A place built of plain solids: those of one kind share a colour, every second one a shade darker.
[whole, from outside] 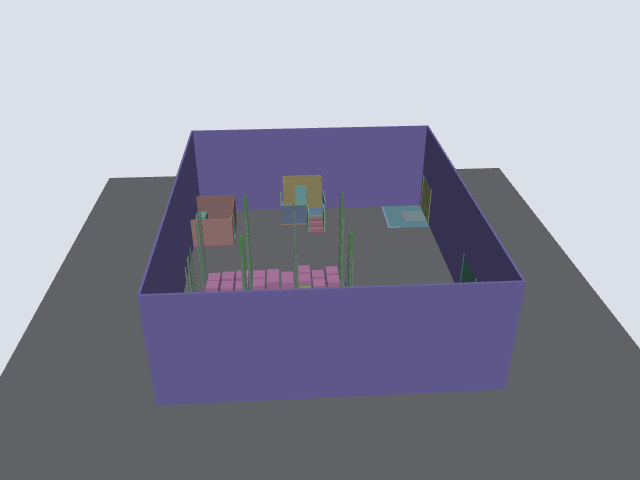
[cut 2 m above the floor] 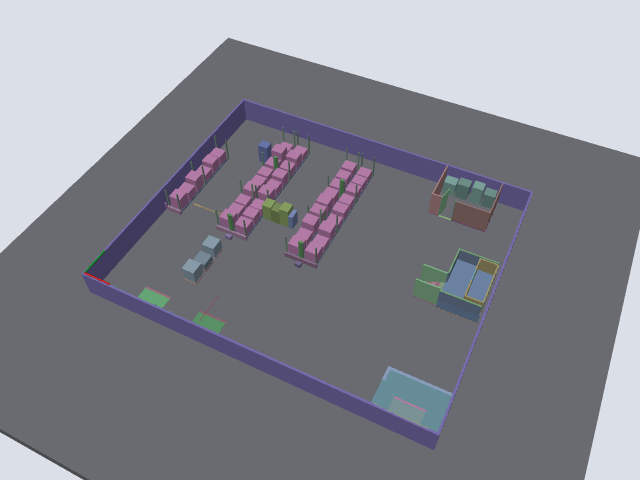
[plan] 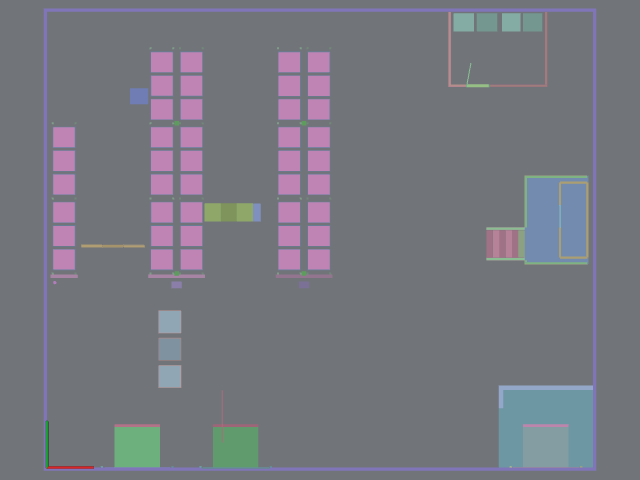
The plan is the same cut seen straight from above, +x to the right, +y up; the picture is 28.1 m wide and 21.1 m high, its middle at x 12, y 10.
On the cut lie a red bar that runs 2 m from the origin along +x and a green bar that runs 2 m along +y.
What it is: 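Racking aisles and the goods-in floor of a storage hall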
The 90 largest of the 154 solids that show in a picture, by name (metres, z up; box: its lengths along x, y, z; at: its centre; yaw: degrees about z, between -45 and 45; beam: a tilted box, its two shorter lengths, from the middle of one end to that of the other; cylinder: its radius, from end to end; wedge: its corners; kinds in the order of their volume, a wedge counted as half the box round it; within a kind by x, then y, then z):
{
 "wall_1": {"box": [0.15, 20.33, 7.7], "at": [-0.07, 10.01, 3.8]},
 "wall_2": {"box": [24.3, 0.15, 7.7], "at": [12.0, -0.07, 3.8]},
 "wall_3": {"box": [24.3, 0.15, 7.7], "at": [12.0, 20.1, 3.8]},
 "wall_4": {"box": [0.15, 20.33, 7.7], "at": [24.07, 10.01, 3.8]},
 "row_load_1": {"box": [0.95, 0.89, 1.08], "at": [0.75, 9.14, 0.68]},
 "row_load_2": {"box": [0.95, 0.89, 0.84], "at": [0.75, 10.18, 0.56]},
 "row_load_3": {"box": [0.95, 0.89, 1.19], "at": [0.75, 11.21, 0.73]},
 "row_load_4": {"box": [0.95, 0.89, 0.69], "at": [0.75, 12.44, 0.49]},
 "row_load_5": {"box": [0.95, 0.89, 0.99], "at": [0.75, 13.48, 0.64]},
 "row_load_6": {"box": [0.95, 0.89, 0.86], "at": [0.75, 14.51, 0.57]},
 "row_load_7": {"box": [0.95, 0.89, 0.94], "at": [5.05, 9.14, 0.61]},
 "row_load_8": {"box": [0.95, 0.89, 0.65], "at": [5.05, 10.18, 0.47]},
 "row_load_9": {"box": [0.95, 0.89, 0.62], "at": [5.05, 11.21, 0.45]},
 "row_load_10": {"box": [0.95, 0.89, 0.85], "at": [5.05, 12.44, 0.57]},
 "row_load_11": {"box": [0.95, 0.89, 0.62], "at": [5.05, 13.48, 0.45]},
 "row_load_12": {"box": [0.95, 0.89, 0.64], "at": [5.05, 14.51, 0.46]},
 "row_load_13": {"box": [0.95, 0.89, 0.6], "at": [5.05, 15.74, 0.44]},
 "row_load_14": {"box": [0.95, 0.89, 1.16], "at": [5.05, 16.78, 0.72]},
 "row_load_15": {"box": [0.95, 0.89, 0.55], "at": [5.05, 17.81, 0.42]},
 "row_load_16": {"box": [0.95, 0.89, 0.8], "at": [6.35, 9.14, 0.54]},
 "row_load_17": {"box": [0.95, 0.89, 0.84], "at": [6.35, 10.18, 0.56]},
 "row_load_18": {"box": [0.95, 0.89, 0.71], "at": [6.35, 11.21, 0.5]},
 "row_load_19": {"box": [0.95, 0.89, 1.05], "at": [6.35, 12.44, 0.66]},
 "row_load_20": {"box": [0.95, 0.89, 0.74], "at": [6.35, 13.48, 0.51]},
 "row_load_21": {"box": [0.95, 0.89, 0.99], "at": [6.35, 14.51, 0.63]},
 "row_load_22": {"box": [0.95, 0.89, 0.78], "at": [6.35, 15.74, 0.53]},
 "row_load_23": {"box": [0.95, 0.89, 1.07], "at": [6.35, 16.78, 0.67]},
 "row_load_24": {"box": [0.95, 0.89, 0.67], "at": [6.35, 17.81, 0.47]},
 "row_load_25": {"box": [0.95, 0.89, 0.94], "at": [10.65, 9.14, 0.61]},
 "row_load_26": {"box": [0.95, 0.89, 0.68], "at": [10.65, 10.18, 0.48]},
 "row_load_27": {"box": [0.95, 0.89, 1.16], "at": [10.65, 11.21, 0.72]},
 "row_load_28": {"box": [0.95, 0.89, 1.07], "at": [10.65, 12.44, 0.67]},
 "row_load_29": {"box": [0.95, 0.89, 1.13], "at": [10.65, 13.48, 0.7]},
 "row_load_30": {"box": [0.95, 0.89, 0.88], "at": [10.65, 14.51, 0.58]},
 "row_load_31": {"box": [0.95, 0.89, 0.72], "at": [10.65, 15.74, 0.5]},
 "row_load_32": {"box": [0.95, 0.89, 0.74], "at": [10.65, 16.78, 0.51]},
 "row_load_33": {"box": [0.95, 0.89, 0.82], "at": [10.65, 17.81, 0.55]},
 "row_load_34": {"box": [0.95, 0.89, 0.89], "at": [11.95, 9.14, 0.59]},
 "row_load_35": {"box": [0.95, 0.89, 0.61], "at": [11.95, 10.18, 0.44]},
 "row_load_36": {"box": [0.95, 0.89, 1.06], "at": [11.95, 11.21, 0.67]},
 "row_load_37": {"box": [0.95, 0.89, 0.55], "at": [11.95, 12.44, 0.42]},
 "row_load_38": {"box": [0.95, 0.89, 0.83], "at": [11.95, 13.48, 0.55]},
 "row_load_39": {"box": [0.95, 0.89, 0.76], "at": [11.95, 14.51, 0.52]},
 "row_load_40": {"box": [0.95, 0.89, 0.79], "at": [11.95, 15.74, 0.54]},
 "row_load_41": {"box": [0.95, 0.89, 0.73], "at": [11.95, 16.78, 0.5]},
 "row_load_42": {"box": [0.95, 0.89, 0.65], "at": [11.95, 17.81, 0.47]},
 "office_deck_1": {"box": [2.8, 3.9, 0.95], "at": [22.4, 10.88, 0.42]},
 "room_stock_1": {"box": [0.9, 0.8, 1.19], "at": [18.32, 19.57, 0.54]},
 "room_stock_2": {"box": [0.9, 0.8, 1.42], "at": [19.34, 19.57, 0.66]},
 "room_stock_3": {"box": [0.81, 0.8, 1.57], "at": [20.4, 19.57, 0.73]},
 "room_stock_4": {"box": [0.85, 0.8, 1.25], "at": [21.35, 19.57, 0.57]},
 "narrow_pinch_stack_1": {"box": [0.72, 0.81, 1.44], "at": [7.28, 11.21, 0.67]},
 "narrow_pinch_stack_2": {"box": [0.72, 0.81, 1.31], "at": [7.99, 11.21, 0.6]},
 "narrow_pinch_stack_3": {"box": [0.72, 0.81, 1.7], "at": [8.7, 11.21, 0.8]},
 "room_wall_1": {"box": [0.1, 3.2, 2.55], "at": [17.7, 18.43, 1.23]},
 "room_wall_2": {"box": [0.76, 0.1, 2.55], "at": [18.03, 16.78, 1.23]},
 "room_wall_3": {"box": [2.53, 0.1, 2.55], "at": [20.73, 16.78, 1.23]},
 "room_wall_4": {"box": [0.1, 3.2, 2.55], "at": [21.94, 18.43, 1.23]},
 "lane_load_1": {"box": [0.95, 0.95, 1.1], "at": [5.4, 4.0, 0.69]},
 "lane_load_2": {"box": [0.95, 0.95, 0.61], "at": [5.4, 5.2, 0.45]},
 "lane_load_3": {"box": [0.95, 0.95, 1.01], "at": [5.4, 6.4, 0.65]},
 "office_1": {"box": [0.1, 1.32, 2.55], "at": [22.55, 9.89, 2.12]},
 "office_2": {"box": [0.1, 0.99, 2.55], "at": [22.55, 12.03, 2.12]},
 "office_3": {"box": [1.2, 0.1, 2.55], "at": [23.15, 9.23, 2.12]},
 "office_4": {"box": [1.2, 0.1, 2.55], "at": [23.15, 12.52, 2.12]},
 "office_5": {"box": [0.1, 3.3, 2.55], "at": [23.75, 10.88, 2.12]},
 "parapet_whole_1": {"box": [0.1, 2.18, 1.95], "at": [21.05, 11.64, 0.93]},
 "parapet_whole_2": {"box": [2.75, 0.1, 1.95], "at": [22.38, 8.98, 0.93]},
 "parapet_whole_3": {"box": [2.75, 0.1, 1.95], "at": [22.38, 12.77, 0.93]},
 "parapet_1": {"box": [0.1, 2.18, 1.91], "at": [21.05, 11.64, 0.91]},
 "parapet_2": {"box": [2.75, 0.1, 1.91], "at": [22.38, 8.98, 0.91]},
 "parapet_3": {"box": [2.75, 0.1, 1.91], "at": [22.38, 12.77, 0.91]},
 "column_row_1": {"box": [0.2, 0.2, 7.7], "at": [5.7, 8.53, 3.8]},
 "column_row_2": {"box": [0.2, 0.2, 7.7], "at": [5.7, 15.13, 3.8]},
 "column_row_3": {"box": [0.2, 0.2, 7.7], "at": [11.3, 8.53, 3.8]},
 "column_row_4": {"box": [0.2, 0.2, 7.7], "at": [11.3, 15.13, 3.8]},
 "left_cage_1": {"box": [0.8, 0.7, 1.75], "at": [4.05, 16.32, 0.82]},
 "dock_deck_1": {"box": [4.15, 3.6, 0.06], "at": [21.93, 1.8, -0.02]},
 "cheek_whole_1": {"box": [1.68, 0.1, 1.95], "at": [20.16, 9.16, 0.93]},
 "cheek_whole_2": {"box": [1.68, 0.1, 1.95], "at": [20.16, 10.5, 0.93]},
 "dock_shutter_1": {"box": [3.0, 0.05, 3.25], "at": [21.93, -0.03, 1.57]},
 "shutter_1": {"box": [3.0, 0.05, 3.25], "at": [8.29, -0.03, 1.57]},
 "office_steps_1": {"box": [0.28, 1.2, 0.65], "at": [20.3, 9.83, 0.28]},
 "office_steps_2": {"box": [0.28, 1.2, 0.8], "at": [20.58, 9.83, 0.35]},
 "leveller_1": {"box": [2.0, 1.78, 0.07], "at": [3.96, 0.89, -0.02]},
 "leveller_2": {"box": [2.0, 1.78, 0.07], "at": [8.29, 0.89, -0.02]},
 "narrow_pinch_cartons_1": {"box": [0.35, 0.8, 1.25], "at": [9.23, 11.21, 0.58]},
 "office_stair_head_1": {"box": [0.28, 1.2, 0.95], "at": [20.86, 9.83, 0.42]},
 "dock_leveller_1": {"box": [2.0, 1.78, 0.06], "at": [21.93, 0.89, -0.01]},
 "lane_pal_1": {"box": [1.0, 1.0, 0.19], "at": [5.4, 4.0, 0.04]}
}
